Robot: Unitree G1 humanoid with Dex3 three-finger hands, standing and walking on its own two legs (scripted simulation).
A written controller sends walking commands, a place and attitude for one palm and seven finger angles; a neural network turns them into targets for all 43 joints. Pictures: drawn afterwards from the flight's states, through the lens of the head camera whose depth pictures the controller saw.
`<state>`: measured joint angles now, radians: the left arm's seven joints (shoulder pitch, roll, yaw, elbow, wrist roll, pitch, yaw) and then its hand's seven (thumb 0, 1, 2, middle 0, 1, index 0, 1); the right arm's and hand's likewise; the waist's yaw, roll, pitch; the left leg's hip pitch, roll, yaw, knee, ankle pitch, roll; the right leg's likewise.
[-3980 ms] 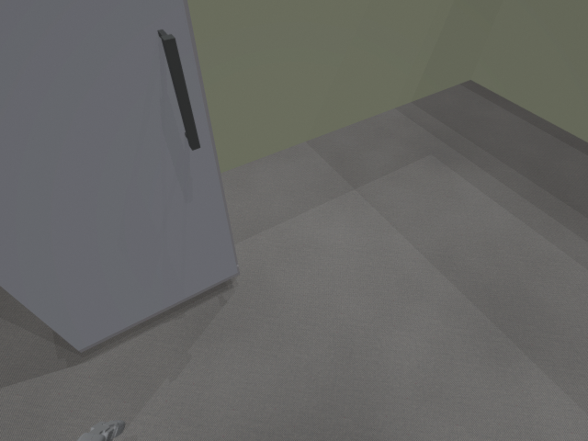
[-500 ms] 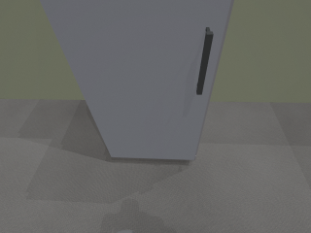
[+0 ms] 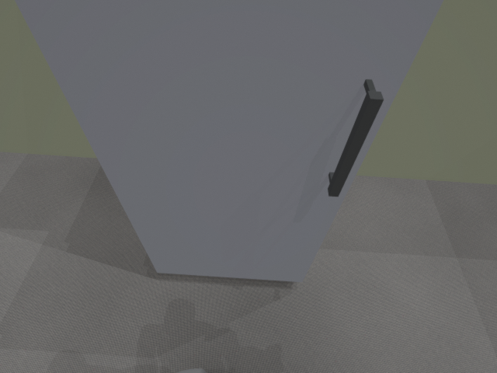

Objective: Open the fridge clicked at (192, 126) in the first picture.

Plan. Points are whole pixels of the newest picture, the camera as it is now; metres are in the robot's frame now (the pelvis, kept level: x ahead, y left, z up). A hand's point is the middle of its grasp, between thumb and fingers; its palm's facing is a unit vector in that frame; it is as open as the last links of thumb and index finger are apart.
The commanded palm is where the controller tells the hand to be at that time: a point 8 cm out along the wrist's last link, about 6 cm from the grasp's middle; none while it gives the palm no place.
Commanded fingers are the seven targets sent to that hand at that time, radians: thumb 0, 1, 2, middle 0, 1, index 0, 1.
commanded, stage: come to a stop and stand still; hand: right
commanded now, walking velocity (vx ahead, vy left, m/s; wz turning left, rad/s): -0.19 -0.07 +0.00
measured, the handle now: (348, 145) +0.49 -0.14 +0.09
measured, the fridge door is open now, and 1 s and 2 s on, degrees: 0 0 0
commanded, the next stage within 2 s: look again from close up in 1.28 s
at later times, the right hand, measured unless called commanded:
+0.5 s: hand out of the picture -0.01 -0.26 -0.17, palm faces +0.03 +0.98 -0.19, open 7.4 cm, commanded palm none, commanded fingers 0.00 -0.90 -0.90 0.20 0.30 0.20 0.30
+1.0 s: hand out of the picture -0.07 -0.15 -0.17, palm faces +0.02 +0.99 -0.16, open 7.3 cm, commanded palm none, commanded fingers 0.00 -0.90 -0.90 0.20 0.30 0.20 0.30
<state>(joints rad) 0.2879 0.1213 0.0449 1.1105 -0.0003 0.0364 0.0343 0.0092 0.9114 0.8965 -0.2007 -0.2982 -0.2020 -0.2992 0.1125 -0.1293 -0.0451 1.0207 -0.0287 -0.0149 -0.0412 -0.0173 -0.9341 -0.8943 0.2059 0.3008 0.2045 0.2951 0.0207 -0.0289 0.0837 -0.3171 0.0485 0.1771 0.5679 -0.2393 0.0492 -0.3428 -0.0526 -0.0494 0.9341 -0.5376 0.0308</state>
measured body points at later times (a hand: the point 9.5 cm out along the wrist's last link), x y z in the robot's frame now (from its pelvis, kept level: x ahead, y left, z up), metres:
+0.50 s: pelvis -0.02 -0.06 +0.02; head +0.00 -0.10 +0.47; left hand +0.05 +0.18 -0.11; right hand -0.01 -0.31 -0.16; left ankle -0.09 +0.11 -0.64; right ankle +0.02 -0.13 -0.73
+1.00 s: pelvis -0.06 +0.01 +0.01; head -0.07 +0.01 +0.46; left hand -0.12 +0.21 -0.16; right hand -0.07 -0.20 -0.16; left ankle -0.09 +0.11 -0.73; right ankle -0.03 -0.13 -0.73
